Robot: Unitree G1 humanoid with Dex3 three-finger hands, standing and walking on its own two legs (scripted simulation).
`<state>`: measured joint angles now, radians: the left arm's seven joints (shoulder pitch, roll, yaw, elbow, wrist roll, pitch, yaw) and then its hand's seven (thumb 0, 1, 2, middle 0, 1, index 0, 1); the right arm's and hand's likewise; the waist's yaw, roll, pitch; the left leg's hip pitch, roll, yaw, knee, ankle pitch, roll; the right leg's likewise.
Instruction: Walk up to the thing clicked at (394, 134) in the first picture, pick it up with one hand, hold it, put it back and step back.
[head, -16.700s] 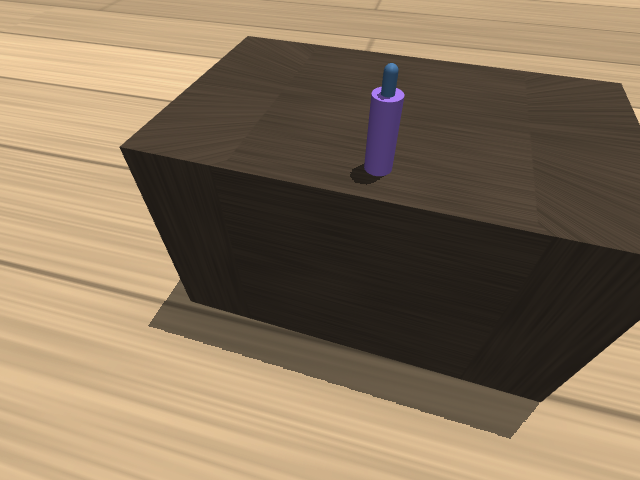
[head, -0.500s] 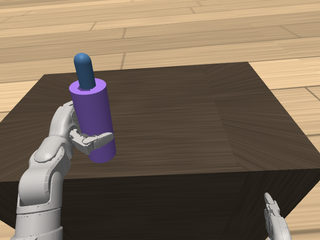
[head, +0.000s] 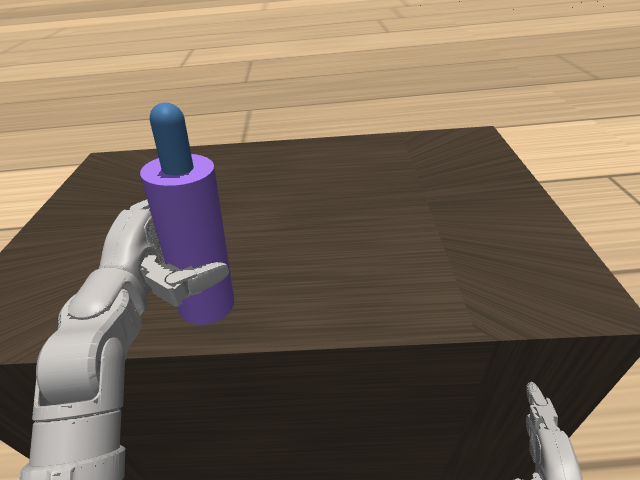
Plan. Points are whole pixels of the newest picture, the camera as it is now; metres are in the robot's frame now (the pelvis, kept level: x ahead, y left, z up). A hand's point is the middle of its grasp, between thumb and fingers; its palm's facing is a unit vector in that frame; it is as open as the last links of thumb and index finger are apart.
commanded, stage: hold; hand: left
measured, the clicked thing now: (189, 222) +0.32 +0.14 +0.24
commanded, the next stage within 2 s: crouch in 1.10 s
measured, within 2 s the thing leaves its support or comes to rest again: neither
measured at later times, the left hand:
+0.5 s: hand (192, 251) +0.32 +0.15 +0.20, palm faces -0.05 -1.00 -0.04, open 10.2 cm
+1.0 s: hand (196, 239) +0.33 +0.15 +0.21, palm faces -0.05 -1.00 -0.03, open 10.2 cm
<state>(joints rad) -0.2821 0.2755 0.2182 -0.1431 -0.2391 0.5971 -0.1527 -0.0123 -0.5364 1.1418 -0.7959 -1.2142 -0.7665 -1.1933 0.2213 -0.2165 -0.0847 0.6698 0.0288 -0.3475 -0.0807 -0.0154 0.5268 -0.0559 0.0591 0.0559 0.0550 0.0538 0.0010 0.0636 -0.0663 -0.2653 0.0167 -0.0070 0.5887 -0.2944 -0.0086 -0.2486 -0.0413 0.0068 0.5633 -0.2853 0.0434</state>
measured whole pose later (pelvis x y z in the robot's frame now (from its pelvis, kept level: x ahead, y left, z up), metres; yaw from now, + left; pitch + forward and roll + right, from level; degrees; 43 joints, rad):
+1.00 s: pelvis +0.00 +0.00 +0.00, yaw +0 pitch -1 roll +0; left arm -0.29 0.28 0.23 -0.14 -0.25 0.59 -0.17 -0.01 -0.54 1.15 -0.79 -1.23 -0.76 -1.21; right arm 0.21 -0.22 -0.09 0.69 0.03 -0.34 -0.09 -0.02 0.53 -0.06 0.06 0.06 0.05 0.05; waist 0.00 0.07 -0.07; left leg -0.26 0.02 -0.01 0.57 -0.29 -0.01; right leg -0.25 -0.04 0.01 0.56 -0.29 0.04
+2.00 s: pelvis +0.00 +0.00 +0.00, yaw -1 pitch +4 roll -1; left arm -0.59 0.28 0.19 0.61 -0.17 0.08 -0.07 -0.01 -0.51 1.12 -0.79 -1.21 -0.76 -1.19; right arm 0.19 -0.21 -0.06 0.66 0.01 -0.30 -0.06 -0.02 0.57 -0.04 0.06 0.06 0.05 0.05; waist -0.07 0.02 -0.06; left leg -0.39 0.03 0.00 0.63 -0.30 -0.01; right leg -0.38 -0.03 0.02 0.60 -0.28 0.04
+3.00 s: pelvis -0.01 +0.00 -0.03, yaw -2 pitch +13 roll -2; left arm -0.75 0.33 0.25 0.99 -0.11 -0.24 -0.08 -0.01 -0.51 1.11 -0.80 -1.19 -0.77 -1.17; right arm 0.24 -0.21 -0.06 0.37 -0.01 -0.12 -0.03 -0.01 0.51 -0.06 0.06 0.06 0.06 0.05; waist -0.15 0.00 -0.08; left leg -0.71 0.05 0.00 0.87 -0.39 -0.01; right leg -0.69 -0.01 0.03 0.81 -0.35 0.04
